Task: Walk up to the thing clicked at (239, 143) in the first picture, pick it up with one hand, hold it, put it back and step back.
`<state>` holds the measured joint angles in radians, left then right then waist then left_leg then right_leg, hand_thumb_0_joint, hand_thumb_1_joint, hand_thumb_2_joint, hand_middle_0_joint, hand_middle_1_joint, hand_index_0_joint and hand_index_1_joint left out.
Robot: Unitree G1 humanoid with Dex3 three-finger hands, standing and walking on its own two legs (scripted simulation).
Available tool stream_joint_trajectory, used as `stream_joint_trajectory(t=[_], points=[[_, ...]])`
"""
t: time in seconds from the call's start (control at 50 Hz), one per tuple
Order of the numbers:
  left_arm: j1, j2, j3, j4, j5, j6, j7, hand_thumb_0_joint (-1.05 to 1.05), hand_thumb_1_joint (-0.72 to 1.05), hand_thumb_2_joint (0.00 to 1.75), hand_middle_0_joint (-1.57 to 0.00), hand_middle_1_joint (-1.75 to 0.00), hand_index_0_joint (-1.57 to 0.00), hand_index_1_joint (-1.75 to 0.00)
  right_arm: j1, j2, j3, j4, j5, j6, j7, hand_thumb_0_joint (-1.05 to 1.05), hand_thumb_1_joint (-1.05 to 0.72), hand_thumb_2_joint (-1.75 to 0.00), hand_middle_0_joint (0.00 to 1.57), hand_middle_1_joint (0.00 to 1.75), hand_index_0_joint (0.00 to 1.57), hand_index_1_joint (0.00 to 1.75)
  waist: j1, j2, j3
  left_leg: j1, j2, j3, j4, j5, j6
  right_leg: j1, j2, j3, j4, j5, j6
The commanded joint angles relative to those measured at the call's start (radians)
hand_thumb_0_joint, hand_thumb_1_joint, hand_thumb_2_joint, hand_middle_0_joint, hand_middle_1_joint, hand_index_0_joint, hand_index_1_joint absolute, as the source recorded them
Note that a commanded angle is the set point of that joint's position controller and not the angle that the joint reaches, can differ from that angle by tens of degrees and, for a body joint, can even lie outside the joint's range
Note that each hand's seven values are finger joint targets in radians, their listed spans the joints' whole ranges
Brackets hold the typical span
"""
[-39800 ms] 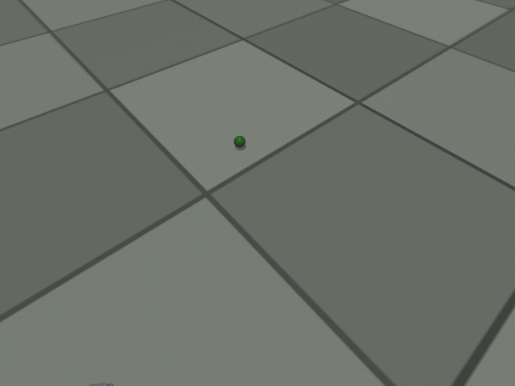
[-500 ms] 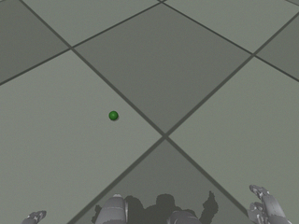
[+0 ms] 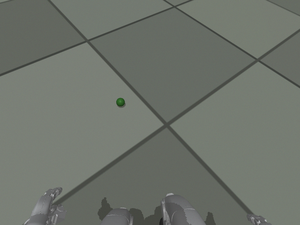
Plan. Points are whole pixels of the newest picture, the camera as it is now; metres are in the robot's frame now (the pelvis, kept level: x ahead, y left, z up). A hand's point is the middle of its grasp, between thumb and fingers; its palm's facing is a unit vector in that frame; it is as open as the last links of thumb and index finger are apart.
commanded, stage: step back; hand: left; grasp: from above
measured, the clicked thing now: (120, 102) +0.96 +0.21 -0.72
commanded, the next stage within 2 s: stand in 1.36 s
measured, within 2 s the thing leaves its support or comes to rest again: neither
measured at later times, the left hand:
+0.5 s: hand out of the picture -0.07 +0.25 -0.12, palm faces +0.00 -0.89 -0.46, open 7.4 cm
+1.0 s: hand out of the picture -0.02 +0.21 -0.13, palm faces +0.04 -0.93 -0.37, open 7.3 cm
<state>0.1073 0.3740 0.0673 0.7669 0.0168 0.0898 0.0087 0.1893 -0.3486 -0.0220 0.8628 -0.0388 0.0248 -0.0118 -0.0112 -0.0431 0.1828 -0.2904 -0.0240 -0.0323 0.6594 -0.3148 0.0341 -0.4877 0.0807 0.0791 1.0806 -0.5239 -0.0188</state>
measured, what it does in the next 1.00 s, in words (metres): walks backwards: right foot, then left foot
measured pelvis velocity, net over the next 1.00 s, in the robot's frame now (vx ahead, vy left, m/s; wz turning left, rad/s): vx -0.10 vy -0.05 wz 0.04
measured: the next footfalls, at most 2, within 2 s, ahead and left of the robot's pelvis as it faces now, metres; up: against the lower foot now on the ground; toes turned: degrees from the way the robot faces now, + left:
right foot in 0.22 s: -0.09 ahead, -0.17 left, +0.00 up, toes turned -2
left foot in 0.54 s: -0.10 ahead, +0.11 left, +0.00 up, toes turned -3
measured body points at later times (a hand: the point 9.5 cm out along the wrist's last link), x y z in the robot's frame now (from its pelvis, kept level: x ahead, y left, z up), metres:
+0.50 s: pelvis -0.13 -0.03 +0.00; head -0.12 -0.06 +0.45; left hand -0.07 +0.30 -0.09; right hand -0.08 -0.36 -0.13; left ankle -0.13 +0.12 -0.70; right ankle -0.13 -0.16 -0.72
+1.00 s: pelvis -0.10 -0.05 +0.00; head -0.09 -0.06 +0.45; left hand -0.02 +0.26 -0.11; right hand -0.03 -0.36 -0.13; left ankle -0.11 +0.10 -0.69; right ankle -0.06 -0.15 -0.72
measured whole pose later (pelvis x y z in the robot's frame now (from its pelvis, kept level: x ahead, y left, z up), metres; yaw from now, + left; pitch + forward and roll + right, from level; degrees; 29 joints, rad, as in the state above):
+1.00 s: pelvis -0.10 -0.05 +0.00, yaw +2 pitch -3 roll +0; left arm 0.17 0.33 0.05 0.96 0.03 -0.04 -0.01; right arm 0.23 -0.40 -0.05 0.98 -0.01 0.01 0.00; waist 0.01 0.04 0.08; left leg -0.35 -0.02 -0.12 0.92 -0.50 0.01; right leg -0.28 -0.01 -0.06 0.61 -0.28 -0.04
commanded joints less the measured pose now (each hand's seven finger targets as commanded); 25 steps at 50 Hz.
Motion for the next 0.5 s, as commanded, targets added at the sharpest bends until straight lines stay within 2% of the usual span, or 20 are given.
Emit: stream_joint_trajectory(t=[0.0,0.06,0.08,0.1,0.12,0.16,0.18,0.2,0.22,0.24,0.26,0.28,0.3,0.32,0.34,0.38,0.42,0.44,0.46,0.48], points=[[0.079,0.211,0.078,-0.044,-0.001,-0.028,0.008,0.00,0.90,0.90,-0.20,-0.30,-0.20,-0.30,-0.097,-0.262,-0.083,-0.122,-0.006,-0.030,-0.031,0.00,-0.90,-0.90,0.20,0.30,0.20,0.30,0.056,0.131,-0.179,-0.003,0.258,-0.179,-0.235,0.464,0.181,0.019,0.027,0.095,0.238,0.015,0.009],[0.087,0.183,0.065,-0.035,0.001,-0.047,0.009,0.00,0.90,0.90,-0.20,-0.30,-0.20,-0.30,-0.060,-0.253,-0.084,-0.106,0.000,-0.017,-0.021,0.00,-0.90,-0.90,0.20,0.30,0.20,0.30,0.020,0.203,-0.191,0.122,0.240,-0.153,-0.212,0.397,0.193,0.026,-0.015,0.041,0.015,0.003,0.049],[0.079,0.173,0.054,-0.035,0.002,-0.061,0.008,0.00,0.90,0.90,-0.20,-0.30,-0.20,-0.30,-0.047,-0.249,-0.086,-0.103,0.000,-0.015,-0.019,0.00,-0.90,-0.90,0.20,0.30,0.20,0.30,0.002,0.230,-0.217,0.189,0.238,-0.139,-0.191,0.378,0.195,0.029,-0.041,0.012,-0.122,-0.008,0.052],[0.094,0.174,0.049,-0.025,0.000,-0.073,0.009,0.00,0.90,0.90,-0.20,-0.30,-0.20,-0.30,-0.045,-0.257,-0.088,-0.100,0.001,-0.013,-0.017,0.00,-0.90,-0.90,0.20,0.30,0.20,0.30,-0.001,0.257,-0.245,0.221,0.246,-0.138,-0.176,0.333,0.196,0.060,-0.071,-0.001,-0.255,0.004,0.051],[0.097,0.179,0.047,-0.006,-0.002,-0.086,0.010,0.00,0.90,0.90,-0.20,-0.30,-0.20,-0.30,-0.045,-0.267,-0.091,-0.098,-0.002,-0.007,-0.012,0.00,-0.90,-0.90,0.20,0.30,0.20,0.30,-0.011,0.279,-0.264,0.224,0.238,-0.136,-0.162,0.275,0.186,0.106,-0.082,-0.028,-0.376,0.015,0.045],[0.140,0.175,0.051,0.051,-0.001,-0.103,0.014,0.00,0.90,0.90,-0.20,-0.30,-0.20,-0.30,-0.046,-0.289,-0.096,-0.084,-0.003,0.013,-0.001,0.00,-0.90,-0.90,0.20,0.30,0.20,0.30,-0.008,0.281,-0.283,0.168,0.206,-0.109,-0.121,0.173,0.156,0.231,-0.053,-0.097,-0.606,0.101,0.033],[0.204,0.176,0.053,0.095,0.005,-0.110,0.016,0.00,0.90,0.90,-0.20,-0.30,-0.20,-0.30,-0.063,-0.296,-0.094,-0.081,0.007,0.025,0.003,0.00,-0.90,-0.90,0.20,0.30,0.20,0.30,0.021,0.264,-0.291,0.101,0.189,-0.084,-0.075,0.132,0.134,0.326,-0.037,-0.132,-0.735,0.206,0.021],[0.221,0.214,0.065,0.125,0.019,-0.117,0.019,0.00,0.90,0.90,-0.20,-0.30,-0.20,-0.30,-0.066,-0.252,-0.081,-0.084,0.012,0.029,0.006,0.00,-0.90,-0.90,0.20,0.30,0.20,0.30,0.029,0.163,-0.276,-0.037,0.142,-0.056,0.026,0.049,0.096,0.411,-0.062,-0.043,-0.738,0.223,0.002],[0.232,0.284,0.085,0.122,0.036,-0.120,0.020,0.00,0.90,0.90,-0.20,-0.30,-0.20,-0.30,-0.093,-0.200,-0.064,-0.112,0.017,0.025,0.007,0.00,-0.90,-0.90,0.20,0.30,0.20,0.30,0.053,-0.036,-0.230,-0.270,0.038,-0.038,0.155,-0.134,0.037,0.440,-0.207,0.229,-0.750,0.091,-0.053],[0.142,0.393,0.106,0.078,0.036,-0.113,0.022,0.00,0.90,0.90,-0.20,-0.30,-0.20,-0.30,-0.144,-0.198,-0.070,-0.136,0.017,0.025,-0.001,0.00,-0.90,-0.90,0.20,0.30,0.20,0.30,0.077,-0.136,-0.172,-0.258,-0.011,-0.118,0.257,-0.252,-0.027,0.151,-0.456,0.475,-0.836,-0.130,-0.193],[0.033,0.433,0.108,0.041,0.043,-0.113,0.028,0.00,0.90,0.90,-0.20,-0.30,-0.20,-0.30,-0.147,-0.266,-0.099,-0.113,0.015,0.030,-0.005,0.00,-0.90,-0.90,0.20,0.30,0.20,0.30,0.073,-0.180,-0.067,-0.168,0.034,-0.179,0.406,-0.239,-0.046,-0.070,-0.542,0.596,-0.896,-0.248,-0.266],[-0.027,0.385,0.098,0.033,0.039,-0.117,0.030,0.00,0.90,0.90,-0.20,-0.30,-0.20,-0.30,-0.130,-0.296,-0.108,-0.092,0.021,0.030,0.004,0.00,-0.90,-0.90,0.20,0.30,0.20,0.30,0.029,-0.121,-0.018,-0.129,0.050,-0.202,0.445,-0.198,-0.043,-0.117,-0.506,0.499,-0.874,-0.235,-0.238],[-0.049,0.324,0.079,0.034,0.033,-0.125,0.029,0.00,0.90,0.90,-0.20,-0.30,-0.20,-0.30,-0.102,-0.285,-0.101,-0.059,0.024,0.026,0.010,0.00,-0.90,-0.90,0.20,0.30,0.20,0.30,-0.002,-0.036,-0.003,-0.159,0.005,-0.190,0.447,-0.134,-0.040,-0.035,-0.395,0.313,-0.796,-0.064,-0.191],[-0.045,0.277,0.070,0.053,0.025,-0.129,0.028,0.00,0.90,0.90,-0.20,-0.30,-0.20,-0.30,-0.052,-0.246,-0.090,-0.028,0.028,0.020,0.011,0.00,-0.90,-0.90,0.20,0.30,0.20,0.30,-0.020,-0.028,-0.017,-0.188,-0.033,-0.156,0.433,-0.080,-0.049,0.053,-0.303,0.173,-0.756,0.056,-0.147],[-0.005,0.271,0.074,0.068,0.026,-0.132,0.026,0.00,0.90,0.90,-0.20,-0.30,-0.20,-0.30,-0.041,-0.222,-0.083,-0.025,0.025,0.014,0.012,0.00,-0.90,-0.90,0.20,0.30,0.20,0.30,-0.002,-0.071,-0.045,-0.175,-0.036,-0.142,0.414,-0.075,-0.056,0.085,-0.277,0.147,-0.750,0.051,-0.139],[0.066,0.285,0.077,0.081,0.032,-0.140,0.018,0.00,0.90,0.90,-0.20,-0.30,-0.20,-0.30,-0.052,-0.233,-0.085,-0.024,0.014,0.005,0.021,0.00,-0.90,-0.90,0.20,0.30,0.20,0.30,0.044,-0.097,-0.061,-0.181,-0.012,-0.110,0.311,-0.080,-0.068,0.135,-0.263,0.173,-0.773,-0.141,-0.128],[0.088,0.302,0.089,0.087,0.042,-0.140,0.014,0.00,0.90,0.90,-0.20,-0.30,-0.20,-0.30,-0.067,-0.233,-0.080,-0.027,0.007,-0.009,0.031,0.00,-0.90,-0.90,0.20,0.30,0.20,0.30,0.070,-0.158,-0.073,-0.235,0.021,-0.071,0.158,-0.141,-0.071,0.278,-0.294,0.199,-0.769,-0.195,-0.141],[0.079,0.310,0.095,0.087,0.041,-0.137,0.012,0.00,0.90,0.90,-0.20,-0.30,-0.20,-0.30,-0.060,-0.231,-0.081,-0.027,0.003,-0.018,0.036,0.00,-0.90,-0.90,0.20,0.30,0.20,0.30,0.068,-0.191,-0.087,-0.211,0.039,-0.050,0.084,-0.178,-0.068,0.301,-0.320,0.202,-0.765,-0.185,-0.153],[0.089,0.305,0.093,0.090,0.035,-0.134,0.008,0.00,0.90,0.90,-0.20,-0.30,-0.20,-0.30,-0.051,-0.227,-0.083,-0.016,0.002,-0.027,0.039,0.00,-0.90,-0.90,0.20,0.30,0.20,0.30,0.071,-0.181,-0.102,-0.161,0.032,-0.016,0.001,-0.216,-0.065,0.304,-0.321,0.188,-0.745,-0.136,-0.158],[0.085,0.304,0.087,0.089,0.031,-0.128,0.004,0.00,0.90,0.90,-0.20,-0.30,-0.20,-0.30,-0.031,-0.218,-0.084,-0.007,0.003,-0.036,0.038,0.00,-0.90,-0.90,0.20,0.30,0.20,0.30,0.053,-0.185,-0.123,-0.082,0.033,0.005,-0.122,-0.210,-0.049,0.295,-0.324,0.167,-0.705,-0.030,-0.159]])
